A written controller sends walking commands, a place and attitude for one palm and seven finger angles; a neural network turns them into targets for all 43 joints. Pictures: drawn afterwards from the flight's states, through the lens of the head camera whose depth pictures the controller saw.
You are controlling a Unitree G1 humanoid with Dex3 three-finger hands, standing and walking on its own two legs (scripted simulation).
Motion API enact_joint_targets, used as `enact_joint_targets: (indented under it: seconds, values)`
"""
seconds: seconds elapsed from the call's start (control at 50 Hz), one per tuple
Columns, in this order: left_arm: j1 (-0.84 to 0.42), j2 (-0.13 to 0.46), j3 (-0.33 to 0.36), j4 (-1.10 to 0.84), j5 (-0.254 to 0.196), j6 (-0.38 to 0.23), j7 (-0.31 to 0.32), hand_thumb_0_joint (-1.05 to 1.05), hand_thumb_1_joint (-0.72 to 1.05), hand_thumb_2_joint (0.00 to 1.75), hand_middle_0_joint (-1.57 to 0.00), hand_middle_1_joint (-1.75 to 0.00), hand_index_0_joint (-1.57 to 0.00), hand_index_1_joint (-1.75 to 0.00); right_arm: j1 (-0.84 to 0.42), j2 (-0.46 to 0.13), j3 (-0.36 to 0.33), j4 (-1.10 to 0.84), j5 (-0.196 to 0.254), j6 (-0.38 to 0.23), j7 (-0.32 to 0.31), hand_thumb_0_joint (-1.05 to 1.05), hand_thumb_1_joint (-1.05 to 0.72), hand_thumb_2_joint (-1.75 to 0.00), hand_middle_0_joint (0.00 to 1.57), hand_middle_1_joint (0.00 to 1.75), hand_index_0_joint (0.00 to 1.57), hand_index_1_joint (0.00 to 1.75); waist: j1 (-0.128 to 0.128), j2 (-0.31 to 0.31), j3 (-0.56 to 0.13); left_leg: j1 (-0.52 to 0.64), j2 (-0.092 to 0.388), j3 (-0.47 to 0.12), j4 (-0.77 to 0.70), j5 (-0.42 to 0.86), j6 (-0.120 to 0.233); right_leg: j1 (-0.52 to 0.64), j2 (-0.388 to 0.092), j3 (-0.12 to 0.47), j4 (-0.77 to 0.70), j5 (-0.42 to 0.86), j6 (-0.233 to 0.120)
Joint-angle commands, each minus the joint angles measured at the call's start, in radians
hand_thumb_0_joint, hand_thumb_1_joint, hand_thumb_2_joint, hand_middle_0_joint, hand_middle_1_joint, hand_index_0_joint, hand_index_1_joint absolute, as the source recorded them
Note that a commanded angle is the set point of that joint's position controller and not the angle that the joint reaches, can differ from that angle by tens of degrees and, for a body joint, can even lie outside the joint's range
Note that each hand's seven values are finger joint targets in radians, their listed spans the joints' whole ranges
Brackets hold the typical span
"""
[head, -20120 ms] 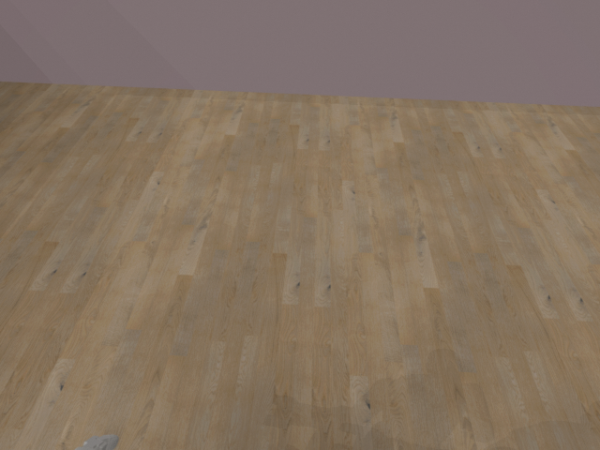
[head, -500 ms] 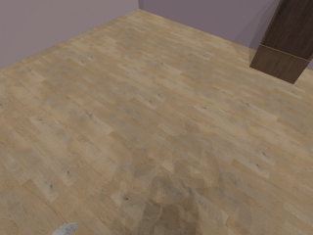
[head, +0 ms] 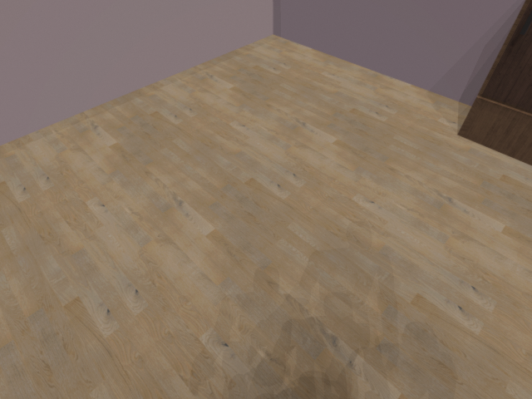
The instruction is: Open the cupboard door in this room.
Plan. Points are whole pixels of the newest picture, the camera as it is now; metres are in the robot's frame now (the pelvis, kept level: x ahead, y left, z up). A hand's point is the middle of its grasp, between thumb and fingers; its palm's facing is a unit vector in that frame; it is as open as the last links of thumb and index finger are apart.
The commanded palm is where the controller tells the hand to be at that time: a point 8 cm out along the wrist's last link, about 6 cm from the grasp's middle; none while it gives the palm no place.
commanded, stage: stand and wait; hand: left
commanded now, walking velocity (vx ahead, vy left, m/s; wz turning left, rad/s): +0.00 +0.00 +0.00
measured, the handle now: out of the picture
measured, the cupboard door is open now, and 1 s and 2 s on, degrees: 0 0 0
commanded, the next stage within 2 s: turn or walk to find it in 0.30 s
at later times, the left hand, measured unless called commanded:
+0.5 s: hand out of the picture +0.10 +0.26 -0.15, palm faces +0.02 -0.94 -0.35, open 7.4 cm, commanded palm none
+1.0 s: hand out of the picture +0.06 +0.24 -0.17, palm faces +0.08 -0.95 -0.29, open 7.4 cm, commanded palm none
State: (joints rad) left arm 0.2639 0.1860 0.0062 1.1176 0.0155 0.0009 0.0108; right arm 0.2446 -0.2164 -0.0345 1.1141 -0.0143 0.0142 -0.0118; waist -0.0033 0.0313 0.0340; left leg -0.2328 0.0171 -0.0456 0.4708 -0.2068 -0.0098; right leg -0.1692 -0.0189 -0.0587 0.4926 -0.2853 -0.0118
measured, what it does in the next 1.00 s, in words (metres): stands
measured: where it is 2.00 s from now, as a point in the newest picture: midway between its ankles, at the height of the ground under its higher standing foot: outside the picture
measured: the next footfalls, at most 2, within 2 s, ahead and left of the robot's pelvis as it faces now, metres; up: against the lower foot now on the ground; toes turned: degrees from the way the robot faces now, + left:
right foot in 1.52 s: +0.04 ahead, -0.14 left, +0.00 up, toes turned +19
left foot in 1.94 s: -0.12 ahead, +0.07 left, +0.00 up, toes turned +36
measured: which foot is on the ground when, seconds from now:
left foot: down 0.00-1.00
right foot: down 0.00-1.00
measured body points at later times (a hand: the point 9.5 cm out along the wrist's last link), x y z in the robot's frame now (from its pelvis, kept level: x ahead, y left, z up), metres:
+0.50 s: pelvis +0.01 +0.00 +0.00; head +0.03 +0.00 +0.45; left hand +0.10 +0.30 -0.12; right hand +0.11 -0.30 -0.12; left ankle +0.04 +0.14 -0.74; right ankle -0.01 -0.11 -0.74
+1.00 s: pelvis +0.01 +0.01 +0.00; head +0.04 +0.01 +0.45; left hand +0.05 +0.29 -0.15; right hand +0.10 -0.25 -0.15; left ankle +0.04 +0.15 -0.74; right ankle -0.01 -0.11 -0.74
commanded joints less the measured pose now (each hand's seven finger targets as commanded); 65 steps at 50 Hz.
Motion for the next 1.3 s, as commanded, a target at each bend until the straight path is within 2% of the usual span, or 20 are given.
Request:
enact_joint_targets:
  seconds: [0.0, 0.04, 0.14, 0.3, 0.38, 0.54, 0.68, 0.8, 0.86, 0.92, 0.96, 1.04, 1.06, 1.08, 1.1, 1.12, 1.14, 1.16, 1.2, 1.28]
  values:
    - [-0.052, 0.211, 0.040, -0.061, -0.004, -0.024, 0.007, 0.00, 0.90, 0.90, -0.20, -0.30, -0.20, -0.30, 0.015, -0.146, -0.018, -0.029, 0.001, -0.027, -0.012, 0.00, -0.90, -0.90, 0.20, 0.30, 0.20, 0.30, -0.011, -0.113, 0.065, 0.056, 0.056, -0.025, -0.062, 0.014, 0.014, -0.143, -0.139, 0.162, -0.246, -0.144, -0.037]
    - [-0.052, 0.241, 0.046, -0.058, -0.004, -0.025, 0.004, 0.00, 0.90, 0.90, -0.20, -0.30, -0.20, -0.30, -0.021, -0.181, -0.020, -0.034, 0.002, -0.031, -0.011, 0.00, -0.90, -0.90, 0.20, 0.30, 0.20, 0.30, -0.001, -0.082, 0.082, 0.053, 0.058, -0.032, -0.081, 0.012, 0.015, -0.138, -0.125, 0.160, -0.252, -0.154, -0.029]
    - [-0.070, 0.287, 0.051, -0.054, -0.006, -0.035, -0.001, 0.00, 0.90, 0.90, -0.20, -0.30, -0.20, -0.30, -0.076, -0.246, -0.017, -0.045, 0.002, -0.043, -0.012, 0.00, -0.90, -0.90, 0.20, 0.30, 0.20, 0.30, 0.006, -0.039, 0.025, 0.083, 0.080, -0.047, -0.104, 0.094, 0.017, -0.053, -0.120, 0.143, -0.236, -0.006, -0.025]
    - [-0.132, 0.347, 0.047, -0.058, -0.009, -0.034, -0.005, 0.00, 0.90, 0.90, -0.20, -0.30, -0.20, -0.30, -0.145, -0.311, -0.009, -0.062, 0.003, -0.044, -0.009, 0.00, -0.90, -0.90, 0.20, 0.30, 0.20, 0.30, 0.009, -0.025, -0.026, 0.110, 0.101, -0.054, -0.117, 0.179, 0.013, 0.032, -0.126, 0.116, -0.215, 0.184, -0.017]
    - [-0.132, 0.305, 0.036, -0.067, -0.011, -0.011, 0.000, 0.00, 0.90, 0.90, -0.20, -0.30, -0.20, -0.30, -0.141, -0.260, 0.008, -0.074, 0.000, -0.025, -0.001, 0.00, -0.90, -0.90, 0.20, 0.30, 0.20, 0.30, 0.014, -0.016, -0.023, 0.051, 0.098, -0.062, -0.089, 0.200, 0.005, 0.051, -0.135, 0.078, -0.167, 0.173, 0.003]
    - [-0.177, 0.356, 0.036, -0.091, -0.010, -0.022, -0.002, 0.00, 0.90, 0.90, -0.20, -0.30, -0.20, -0.30, -0.173, -0.324, -0.002, -0.082, 0.005, -0.037, -0.002, 0.00, -0.90, -0.90, 0.20, 0.30, 0.20, 0.30, 0.015, -0.036, -0.069, 0.108, 0.103, -0.082, -0.091, 0.280, 0.020, 0.071, -0.128, 0.067, -0.154, 0.239, -0.001]
    - [-0.185, 0.360, 0.036, -0.089, -0.009, -0.028, -0.001, 0.00, 0.90, 0.90, -0.20, -0.30, -0.20, -0.30, -0.177, -0.327, -0.004, -0.075, 0.008, -0.046, -0.003, 0.00, -0.90, -0.90, 0.20, 0.30, 0.20, 0.30, 0.013, -0.040, -0.065, 0.120, 0.101, -0.078, -0.114, 0.282, 0.022, 0.094, -0.127, 0.069, -0.177, 0.242, -0.001]
    - [-0.124, 0.259, 0.028, -0.088, -0.011, 0.007, 0.011, 0.00, 0.90, 0.90, -0.20, -0.30, -0.20, -0.30, -0.124, -0.221, 0.010, -0.080, 0.003, -0.017, 0.001, 0.00, -0.90, -0.90, 0.20, 0.30, 0.20, 0.30, 0.017, -0.002, -0.044, 0.030, 0.099, -0.102, -0.074, 0.314, 0.015, 0.083, -0.128, 0.016, -0.087, 0.205, 0.026]
    - [-0.091, 0.249, 0.034, -0.094, -0.010, 0.014, 0.014, 0.00, 0.90, 0.90, -0.20, -0.30, -0.20, -0.30, -0.111, -0.213, 0.002, -0.097, 0.002, -0.007, 0.002, 0.00, -0.90, -0.90, 0.20, 0.30, 0.20, 0.30, 0.023, -0.004, -0.044, -0.023, 0.099, -0.129, -0.046, 0.298, 0.025, 0.078, -0.132, 0.008, -0.058, 0.181, 0.026]
    - [-0.077, 0.258, 0.047, -0.109, -0.008, 0.016, 0.016, 0.00, 0.90, 0.90, -0.20, -0.30, -0.20, -0.30, -0.095, -0.204, -0.005, -0.117, 0.000, -0.002, 0.003, 0.00, -0.90, -0.90, 0.20, 0.30, 0.20, 0.30, 0.023, -0.035, -0.062, -0.089, 0.074, -0.121, 0.008, 0.275, 0.020, 0.104, -0.168, 0.018, -0.043, 0.191, 0.007]
    - [-0.070, 0.272, 0.057, -0.127, -0.005, 0.017, 0.018, 0.00, 0.90, 0.90, -0.20, -0.30, -0.20, -0.30, -0.080, -0.192, -0.012, -0.134, 0.001, 0.002, 0.003, 0.00, -0.90, -0.90, 0.20, 0.30, 0.20, 0.30, 0.023, -0.098, -0.072, -0.116, 0.044, -0.076, 0.092, 0.223, 0.010, 0.103, -0.226, 0.044, -0.059, 0.198, -0.028]
    - [-0.101, 0.271, 0.067, -0.171, 0.007, 0.015, 0.018, 0.00, 0.90, 0.90, -0.20, -0.30, -0.20, -0.30, -0.065, -0.152, -0.026, -0.159, -0.004, 0.014, 0.006, 0.00, -0.90, -0.90, 0.20, 0.30, 0.20, 0.30, 0.009, -0.212, 0.001, -0.131, 0.031, 0.050, 0.286, -0.166, -0.016, -0.026, -0.368, 0.066, -0.088, 0.265, -0.125]
    - [-0.109, 0.261, 0.066, -0.176, 0.009, 0.018, 0.018, 0.00, 0.90, 0.90, -0.20, -0.30, -0.20, -0.30, -0.055, -0.145, -0.027, -0.164, -0.003, 0.013, 0.009, 0.00, -0.90, -0.90, 0.20, 0.30, 0.20, 0.30, -0.002, -0.183, 0.009, -0.098, 0.046, 0.055, 0.245, -0.153, -0.014, -0.057, -0.362, 0.033, -0.047, 0.288, -0.115]
    - [-0.111, 0.254, 0.066, -0.180, 0.007, 0.019, 0.015, 0.00, 0.90, 0.90, -0.20, -0.30, -0.20, -0.30, -0.023, -0.143, -0.028, -0.160, -0.002, 0.008, 0.012, 0.00, -0.90, -0.90, 0.20, 0.30, 0.20, 0.30, -0.018, -0.120, -0.005, -0.038, 0.064, 0.034, 0.145, -0.010, -0.003, -0.087, -0.317, -0.025, 0.040, 0.261, -0.071]
    - [-0.091, 0.219, 0.064, -0.186, 0.001, 0.026, 0.011, 0.00, 0.90, 0.90, -0.20, -0.30, -0.20, -0.30, 0.017, -0.180, -0.035, -0.159, -0.008, -0.001, 0.014, 0.00, -0.90, -0.90, 0.20, 0.30, 0.20, 0.30, -0.031, 0.051, -0.028, 0.025, 0.149, -0.146, 0.011, 0.204, 0.046, -0.167, -0.203, -0.101, 0.200, 0.117, 0.005]
    - [-0.104, 0.166, 0.050, -0.203, -0.008, 0.031, 0.013, 0.00, 0.90, 0.90, -0.20, -0.30, -0.20, -0.30, 0.067, -0.250, -0.051, -0.157, -0.014, -0.008, 0.010, 0.00, -0.90, -0.90, 0.20, 0.30, 0.20, 0.30, -0.054, 0.286, -0.028, 0.022, 0.296, -0.466, -0.177, 0.286, 0.145, -0.248, -0.045, -0.117, 0.424, -0.283, 0.068]
    - [-0.132, 0.171, 0.047, -0.209, -0.002, 0.041, 0.022, 0.00, 0.90, 0.90, -0.20, -0.30, -0.20, -0.30, 0.093, -0.265, -0.060, -0.135, -0.009, -0.007, -0.005, 0.00, -0.90, -0.90, 0.20, 0.30, 0.20, 0.30, -0.065, 0.262, -0.031, 0.018, 0.320, -0.534, -0.228, 0.212, 0.182, -0.280, -0.038, 0.020, 0.557, -0.371, 0.056]
    - [-0.138, 0.177, 0.050, -0.210, -0.001, 0.037, 0.019, 0.00, 0.90, 0.90, -0.20, -0.30, -0.20, -0.30, 0.073, -0.252, -0.058, -0.141, -0.007, -0.008, -0.010, 0.00, -0.90, -0.90, 0.20, 0.30, 0.20, 0.30, -0.043, 0.162, -0.032, 0.043, 0.313, -0.522, -0.203, 0.146, 0.207, -0.338, -0.057, 0.066, 0.604, -0.324, 0.051]
    - [-0.124, 0.158, 0.051, -0.198, 0.002, 0.026, 0.009, 0.00, 0.90, 0.90, -0.20, -0.30, -0.20, -0.30, 0.029, -0.219, -0.052, -0.158, -0.008, -0.012, -0.013, 0.00, -0.90, -0.90, 0.20, 0.30, 0.20, 0.30, -0.024, 0.098, -0.068, 0.049, 0.258, -0.423, -0.172, 0.120, 0.211, -0.341, -0.053, 0.076, 0.619, -0.235, 0.056]
    - [-0.106, 0.129, 0.047, -0.199, 0.001, 0.024, 0.004, 0.00, 0.90, 0.90, -0.20, -0.30, -0.20, -0.30, 0.015, -0.204, -0.057, -0.171, -0.008, -0.009, -0.011, 0.00, -0.90, -0.90, 0.20, 0.30, 0.20, 0.30, -0.022, 0.088, -0.110, 0.057, 0.196, -0.352, -0.167, 0.083, 0.192, -0.299, -0.027, 0.059, 0.502, -0.196, 0.066]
